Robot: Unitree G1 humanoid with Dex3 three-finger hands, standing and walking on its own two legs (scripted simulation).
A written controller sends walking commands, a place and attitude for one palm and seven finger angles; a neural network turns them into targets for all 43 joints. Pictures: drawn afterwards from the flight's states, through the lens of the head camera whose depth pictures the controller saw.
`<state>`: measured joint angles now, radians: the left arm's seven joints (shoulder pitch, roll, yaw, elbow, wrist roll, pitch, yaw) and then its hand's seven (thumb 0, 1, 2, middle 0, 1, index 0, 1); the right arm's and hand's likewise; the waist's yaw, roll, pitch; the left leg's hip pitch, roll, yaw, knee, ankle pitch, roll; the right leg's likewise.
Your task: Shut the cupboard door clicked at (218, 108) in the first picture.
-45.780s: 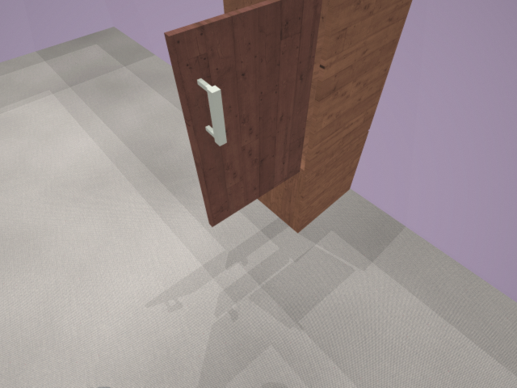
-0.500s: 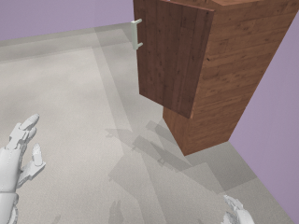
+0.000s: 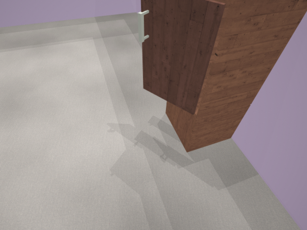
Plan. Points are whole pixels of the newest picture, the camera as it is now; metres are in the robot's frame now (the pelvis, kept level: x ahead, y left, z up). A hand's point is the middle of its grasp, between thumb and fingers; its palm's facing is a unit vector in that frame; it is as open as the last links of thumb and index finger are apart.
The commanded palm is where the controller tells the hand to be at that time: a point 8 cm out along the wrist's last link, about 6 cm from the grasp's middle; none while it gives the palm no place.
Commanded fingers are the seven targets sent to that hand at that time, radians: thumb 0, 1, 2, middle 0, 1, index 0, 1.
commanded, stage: let the arm hang, fingers relaxed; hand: left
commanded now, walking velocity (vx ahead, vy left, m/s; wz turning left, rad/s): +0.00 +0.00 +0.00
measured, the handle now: (143, 26) +0.96 +0.11 +0.08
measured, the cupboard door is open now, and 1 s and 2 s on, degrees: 33 33 33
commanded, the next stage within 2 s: look to check the result in 0.54 s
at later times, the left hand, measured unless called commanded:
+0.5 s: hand out of the picture -0.01 +0.14 -0.18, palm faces +0.02 -0.99 -0.12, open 7.4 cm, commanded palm none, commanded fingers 0.00 0.90 0.90 -0.20 -0.30 -0.20 -0.30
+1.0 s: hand out of the picture -0.02 +0.15 -0.17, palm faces +0.03 -0.98 -0.17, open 7.4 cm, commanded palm none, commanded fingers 0.00 0.90 0.90 -0.20 -0.30 -0.20 -0.30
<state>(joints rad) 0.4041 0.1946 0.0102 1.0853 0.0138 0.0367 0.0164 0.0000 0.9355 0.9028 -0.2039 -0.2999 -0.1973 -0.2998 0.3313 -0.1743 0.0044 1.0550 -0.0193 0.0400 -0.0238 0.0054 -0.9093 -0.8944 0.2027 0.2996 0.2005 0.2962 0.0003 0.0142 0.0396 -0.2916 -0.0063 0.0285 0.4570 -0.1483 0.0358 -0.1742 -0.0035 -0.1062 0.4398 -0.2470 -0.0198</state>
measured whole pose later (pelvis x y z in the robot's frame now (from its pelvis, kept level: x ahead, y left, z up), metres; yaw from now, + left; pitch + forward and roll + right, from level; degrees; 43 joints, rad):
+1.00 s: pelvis +0.02 -0.01 +0.00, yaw -1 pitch -2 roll +0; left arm 0.36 0.12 0.01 1.16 0.01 0.00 0.04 0.00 0.91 0.90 -0.20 -0.30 -0.19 -0.30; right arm 0.30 -0.11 0.00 1.14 -0.01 0.01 -0.04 0.00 -0.92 -0.89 0.20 0.30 0.20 0.30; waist -0.01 0.01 0.02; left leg -0.23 -0.01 0.05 0.42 -0.17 0.03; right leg -0.12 0.00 -0.08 0.41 -0.26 -0.02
